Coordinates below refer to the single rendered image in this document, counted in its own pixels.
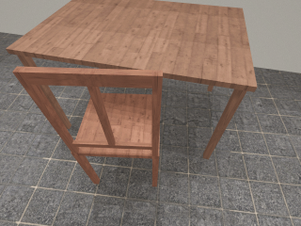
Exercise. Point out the chair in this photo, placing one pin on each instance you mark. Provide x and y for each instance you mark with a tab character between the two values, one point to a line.
123	125

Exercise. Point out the table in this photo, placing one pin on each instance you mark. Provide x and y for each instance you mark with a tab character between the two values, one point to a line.
195	43

